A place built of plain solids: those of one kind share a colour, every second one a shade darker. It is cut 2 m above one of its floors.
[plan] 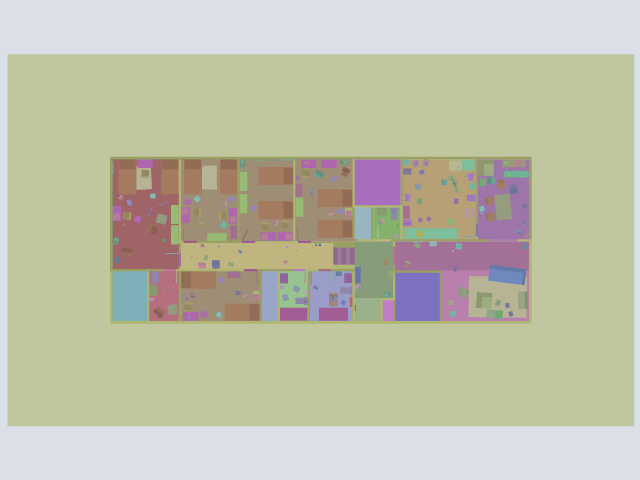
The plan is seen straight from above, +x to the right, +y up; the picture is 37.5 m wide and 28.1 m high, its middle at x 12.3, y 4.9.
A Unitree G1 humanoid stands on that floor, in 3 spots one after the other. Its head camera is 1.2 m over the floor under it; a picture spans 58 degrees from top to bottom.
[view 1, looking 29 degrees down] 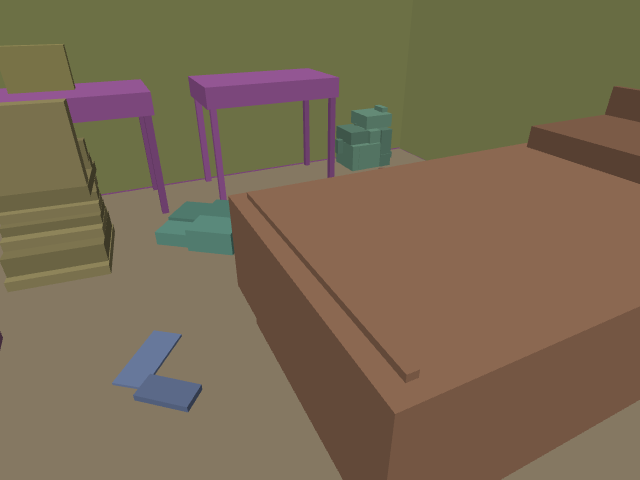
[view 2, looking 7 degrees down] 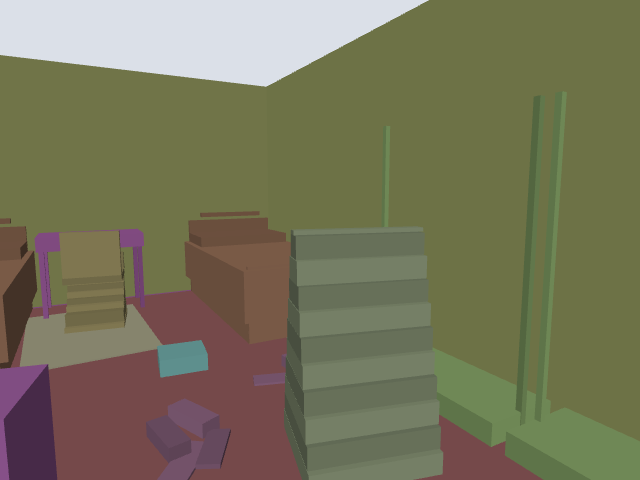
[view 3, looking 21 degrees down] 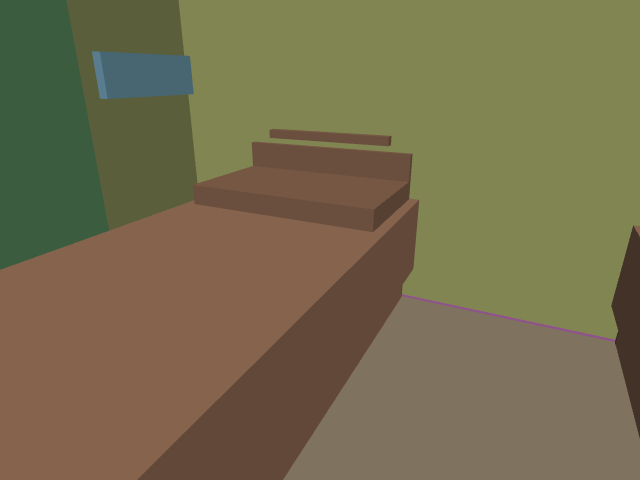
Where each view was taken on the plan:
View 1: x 11.82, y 6.42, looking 64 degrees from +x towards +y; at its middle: child_bed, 1.28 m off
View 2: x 1.98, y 4.58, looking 61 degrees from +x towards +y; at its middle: drying_rack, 1.78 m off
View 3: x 8.53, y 7.62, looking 26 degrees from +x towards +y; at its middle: child_bed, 1.73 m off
